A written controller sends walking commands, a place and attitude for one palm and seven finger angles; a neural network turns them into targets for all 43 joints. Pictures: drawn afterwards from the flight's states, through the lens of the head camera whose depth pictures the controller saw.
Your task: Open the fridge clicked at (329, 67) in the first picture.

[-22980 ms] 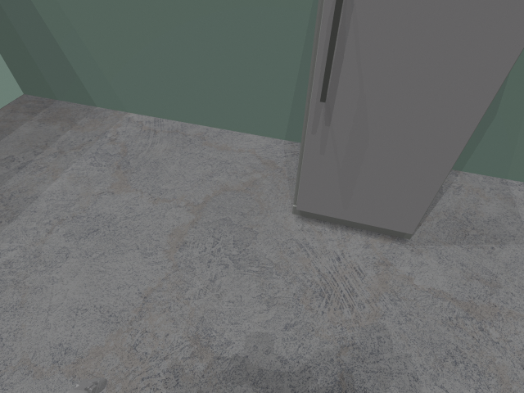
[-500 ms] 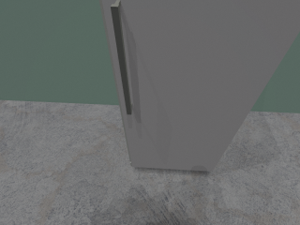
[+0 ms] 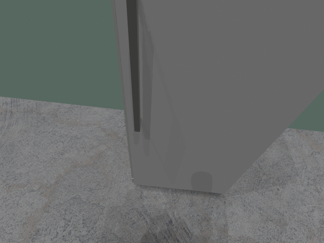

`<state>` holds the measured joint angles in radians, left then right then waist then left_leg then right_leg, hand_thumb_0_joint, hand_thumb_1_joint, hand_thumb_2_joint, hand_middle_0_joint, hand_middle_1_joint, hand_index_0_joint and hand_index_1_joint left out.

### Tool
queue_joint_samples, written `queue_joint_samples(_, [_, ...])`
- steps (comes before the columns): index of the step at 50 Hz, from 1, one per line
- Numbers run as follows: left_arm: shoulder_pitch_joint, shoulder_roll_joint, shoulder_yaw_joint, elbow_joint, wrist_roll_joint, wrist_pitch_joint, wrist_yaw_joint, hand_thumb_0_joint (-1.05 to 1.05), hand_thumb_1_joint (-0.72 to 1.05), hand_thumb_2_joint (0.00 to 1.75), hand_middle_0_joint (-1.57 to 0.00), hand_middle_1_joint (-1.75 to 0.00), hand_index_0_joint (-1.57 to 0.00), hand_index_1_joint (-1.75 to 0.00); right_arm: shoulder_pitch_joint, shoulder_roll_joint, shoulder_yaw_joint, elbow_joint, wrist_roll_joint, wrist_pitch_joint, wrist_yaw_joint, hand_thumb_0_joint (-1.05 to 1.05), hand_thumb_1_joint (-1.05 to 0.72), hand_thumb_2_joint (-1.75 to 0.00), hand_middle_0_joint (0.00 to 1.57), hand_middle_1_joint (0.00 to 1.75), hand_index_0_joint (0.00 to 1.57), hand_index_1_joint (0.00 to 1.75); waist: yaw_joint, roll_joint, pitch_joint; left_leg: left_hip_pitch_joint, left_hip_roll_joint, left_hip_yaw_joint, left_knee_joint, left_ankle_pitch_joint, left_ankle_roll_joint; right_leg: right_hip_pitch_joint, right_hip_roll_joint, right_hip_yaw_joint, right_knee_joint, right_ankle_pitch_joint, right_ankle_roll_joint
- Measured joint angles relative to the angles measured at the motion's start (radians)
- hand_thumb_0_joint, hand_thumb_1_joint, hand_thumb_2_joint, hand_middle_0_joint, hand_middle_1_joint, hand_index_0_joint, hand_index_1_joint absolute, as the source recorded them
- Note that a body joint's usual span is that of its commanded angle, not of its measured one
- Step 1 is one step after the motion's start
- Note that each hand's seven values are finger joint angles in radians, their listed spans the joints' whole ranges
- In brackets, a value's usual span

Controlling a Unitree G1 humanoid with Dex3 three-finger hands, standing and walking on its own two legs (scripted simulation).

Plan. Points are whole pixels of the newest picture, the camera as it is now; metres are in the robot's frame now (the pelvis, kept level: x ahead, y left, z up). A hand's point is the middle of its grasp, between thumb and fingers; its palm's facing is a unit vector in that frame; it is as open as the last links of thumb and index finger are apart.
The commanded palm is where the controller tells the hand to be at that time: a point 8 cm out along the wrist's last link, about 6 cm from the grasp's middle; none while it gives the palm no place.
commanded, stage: come to a stop and stand still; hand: left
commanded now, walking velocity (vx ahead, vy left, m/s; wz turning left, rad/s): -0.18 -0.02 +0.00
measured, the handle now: (136, 78) +0.47 +0.12 +0.14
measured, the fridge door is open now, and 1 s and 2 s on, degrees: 0 0 0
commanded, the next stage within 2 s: look again from close up in 1.76 s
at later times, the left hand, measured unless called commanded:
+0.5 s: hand out of the picture +0.10 +0.16 -0.17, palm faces +0.05 -0.98 -0.21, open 7.4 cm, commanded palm none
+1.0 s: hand out of the picture +0.01 +0.22 -0.15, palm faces +0.00 -0.96 -0.29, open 7.4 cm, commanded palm none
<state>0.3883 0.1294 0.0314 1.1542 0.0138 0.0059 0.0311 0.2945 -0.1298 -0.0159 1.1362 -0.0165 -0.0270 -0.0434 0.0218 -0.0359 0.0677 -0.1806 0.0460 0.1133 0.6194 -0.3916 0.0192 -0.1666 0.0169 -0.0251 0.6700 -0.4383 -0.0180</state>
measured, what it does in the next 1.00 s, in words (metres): steps on the spot: right foot, then left foot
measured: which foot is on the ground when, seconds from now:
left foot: down 0.00-0.28, up 0.30-0.48, down 0.50-1.00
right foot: up 0.00-0.22, down 0.24-1.00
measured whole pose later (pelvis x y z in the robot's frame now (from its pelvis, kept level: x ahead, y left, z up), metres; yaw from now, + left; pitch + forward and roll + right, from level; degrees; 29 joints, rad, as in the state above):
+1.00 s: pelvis +0.02 +0.02 +0.01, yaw -1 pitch -1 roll +1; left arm 0.31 0.18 0.00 1.08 0.02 0.02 0.03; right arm 0.32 -0.20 0.00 1.00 -0.02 -0.01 -0.01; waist 0.01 0.06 0.03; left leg -0.14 -0.05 0.14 0.43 -0.29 0.07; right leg -0.29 -0.08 0.00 0.51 -0.20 0.03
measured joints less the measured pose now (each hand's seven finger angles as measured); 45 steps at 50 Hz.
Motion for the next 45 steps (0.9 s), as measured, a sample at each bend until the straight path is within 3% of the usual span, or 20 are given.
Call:
queue_joint_samples(2, [-0.001, -0.004, -0.004, 0.014, 0.000, 0.018, 0.007, 0.00, 0.91, 0.90, -0.20, -0.29, -0.20, -0.30, 0.000, 0.008, 0.005, -0.010, 0.000, -0.010, -0.010, 0.01, -0.91, -0.90, 0.20, 0.30, 0.20, 0.30, -0.005, -0.007, -0.003, 0.041, -0.007, 0.018, -0.041, -0.021, 0.009, -0.056, -0.008, 0.007, 0.120, -0.055, 0.008])
queue_joint_samples(4, [-0.024, -0.006, -0.004, 0.010, 0.002, 0.029, 0.010, 0.00, 0.91, 0.90, -0.20, -0.29, -0.20, -0.30, 0.001, 0.015, 0.010, -0.016, 0.001, -0.008, -0.016, 0.00, -0.91, -0.90, 0.20, 0.30, 0.20, 0.30, -0.016, 0.004, 0.002, 0.072, -0.011, 0.014, -0.091, -0.011, 0.011, -0.094, -0.021, -0.008, 0.151, -0.069, 0.016])
queue_joint_samples(11, [-0.141, 0.023, 0.014, -0.097, 0.009, 0.022, -0.002, 0.00, 0.91, 0.90, -0.20, -0.29, -0.20, -0.30, -0.010, 0.035, -0.004, -0.024, 0.003, 0.028, -0.011, 0.00, -0.91, -0.90, 0.21, 0.30, 0.20, 0.30, -0.020, 0.043, 0.056, 0.101, -0.006, -0.012, -0.134, 0.008, -0.009, -0.150, -0.054, -0.053, -0.043, 0.166, 0.018])
queue_joint_samples(12, [-0.150, 0.032, 0.019, -0.110, 0.010, 0.019, -0.003, 0.00, 0.91, 0.90, -0.20, -0.29, -0.20, -0.30, -0.009, 0.034, -0.010, -0.026, 0.003, 0.032, -0.010, 0.00, -0.91, -0.90, 0.21, 0.30, 0.20, 0.30, -0.019, 0.041, 0.057, 0.097, -0.006, -0.012, -0.116, -0.005, -0.015, -0.146, -0.056, -0.056, -0.071, 0.235, 0.015])
queue_joint_samples(16, [-0.189, 0.046, 0.027, -0.134, 0.014, 0.006, 0.002, 0.00, 0.91, 0.90, -0.20, -0.29, -0.20, -0.30, -0.028, 0.009, -0.039, -0.040, 0.010, 0.054, -0.007, 0.00, -0.91, -0.90, 0.21, 0.30, 0.20, 0.30, -0.036, 0.063, 0.043, 0.001, 0.006, -0.040, 0.080, -0.090, -0.027, -0.145, -0.045, -0.075, -0.067, 0.156, 0.000])
queue_joint_samples(20, [-0.238, 0.042, 0.023, -0.150, 0.019, 0.005, 0.014, 0.00, 0.91, 0.90, -0.20, -0.29, -0.20, -0.30, -0.070, -0.019, -0.048, -0.061, 0.011, 0.065, -0.005, 0.00, -0.91, -0.90, 0.21, 0.30, 0.20, 0.30, -0.036, 0.061, 0.048, -0.092, -0.012, -0.079, 0.243, -0.170, -0.026, -0.142, -0.042, -0.084, -0.091, 0.178, -0.009])
queue_joint_samples(23, [-0.261, 0.039, 0.019, -0.159, 0.019, 0.008, 0.014, 0.00, 0.91, 0.90, -0.20, -0.29, -0.20, -0.30, -0.092, -0.028, -0.046, -0.082, 0.009, 0.056, 0.001, 0.00, -0.91, -0.90, 0.20, 0.30, 0.20, 0.30, -0.034, 0.045, 0.047, -0.098, -0.012, -0.074, 0.152, -0.112, -0.035, -0.145, -0.045, -0.083, -0.106, 0.195, -0.006])
queue_joint_samples(25, [-0.266, 0.037, 0.016, -0.162, 0.015, 0.011, 0.011, 0.00, 0.91, 0.90, -0.20, -0.29, -0.20, -0.30, -0.093, -0.033, -0.042, -0.094, 0.007, 0.045, 0.006, 0.00, -0.91, -0.90, 0.20, 0.30, 0.20, 0.30, -0.035, 0.036, 0.040, -0.068, -0.009, -0.065, 0.020, -0.006, -0.039, -0.153, -0.047, -0.083, -0.093, 0.195, 0.003])
queue_joint_samples(27, [-0.265, 0.040, 0.016, -0.156, 0.008, 0.019, 0.007, 0.00, 0.91, 0.90, -0.20, -0.29, -0.20, -0.30, -0.090, -0.026, -0.039, -0.095, 0.001, 0.036, 0.009, 0.00, -0.91, -0.90, 0.20, 0.30, 0.19, 0.30, -0.029, 0.009, 0.037, -0.045, -0.022, -0.047, -0.021, 0.068, -0.019, -0.151, -0.060, -0.068, -0.078, 0.191, 0.015])
queue_joint_samples(30, [-0.228, 0.038, 0.000, -0.156, -0.002, 0.017, 0.014, 0.00, 0.91, 0.90, -0.20, -0.29, -0.20, -0.30, -0.066, -0.027, -0.031, -0.113, 0.004, 0.047, 0.023, 0.00, -0.91, -0.90, 0.20, 0.30, 0.20, 0.30, -0.011, 0.005, -0.005, -0.049, -0.020, -0.025, -0.008, 0.037, 0.004, -0.150, -0.055, -0.048, -0.098, 0.214, 0.023])
queue_joint_samples(36, [-0.149, 0.055, -0.023, -0.129, 0.008, 0.024, 0.003, 0.00, 0.92, 0.90, -0.20, -0.30, -0.20, -0.30, -0.017, -0.037, -0.020, -0.185, -0.003, 0.025, 0.027, 0.01, -0.92, -0.90, 0.20, 0.30, 0.20, 0.30, -0.029, 0.040, -0.064, -0.022, -0.049, 0.002, -0.032, 0.035, 0.033, -0.145, -0.075, -0.012, -0.090, 0.190, 0.015])
queue_joint_samples(45, [-0.093, 0.066, -0.029, -0.103, 0.009, 0.017, -0.004, 0.00, 0.91, 0.90, -0.20, -0.29, -0.20, -0.30, 0.014, -0.069, 0.004, -0.170, -0.005, 0.025, 0.030, 0.01, -0.94, -0.90, 0.21, 0.30, 0.20, 0.30, -0.008, 0.090, -0.055, 0.026, -0.089, 0.027, -0.146, 0.090, 0.052, -0.129, -0.098, 0.026, -0.145, 0.230, 0.030])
